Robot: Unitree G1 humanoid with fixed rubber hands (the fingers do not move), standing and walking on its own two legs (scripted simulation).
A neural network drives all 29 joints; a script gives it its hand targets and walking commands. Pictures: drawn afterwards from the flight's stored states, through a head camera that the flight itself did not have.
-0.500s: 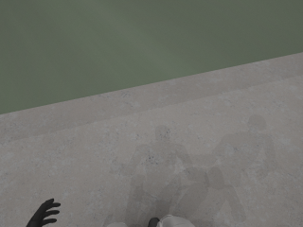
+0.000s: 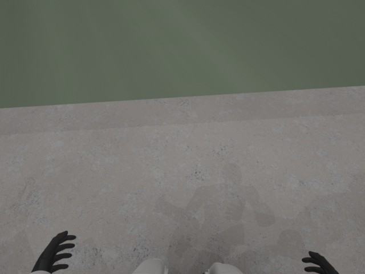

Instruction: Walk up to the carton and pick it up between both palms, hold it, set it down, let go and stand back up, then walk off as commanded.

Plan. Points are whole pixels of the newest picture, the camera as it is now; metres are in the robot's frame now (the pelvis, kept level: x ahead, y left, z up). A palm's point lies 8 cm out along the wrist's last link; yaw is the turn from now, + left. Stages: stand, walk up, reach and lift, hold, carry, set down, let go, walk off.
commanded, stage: walk up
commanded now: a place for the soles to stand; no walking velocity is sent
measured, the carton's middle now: out of the picture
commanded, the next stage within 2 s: none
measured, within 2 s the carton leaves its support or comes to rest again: neither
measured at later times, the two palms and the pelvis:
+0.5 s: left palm out of the picture -0.08 +0.34 -0.09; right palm out of the picture +0.02 -0.24 -0.11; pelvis -0.15 +0.02 -0.01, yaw +13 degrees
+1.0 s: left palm out of the picture -0.26 +0.37 -0.08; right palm out of the picture -0.04 -0.20 -0.09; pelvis -0.25 +0.03 -0.01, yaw +28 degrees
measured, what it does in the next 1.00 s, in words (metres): walks backwards, turning left: left foot, then right foot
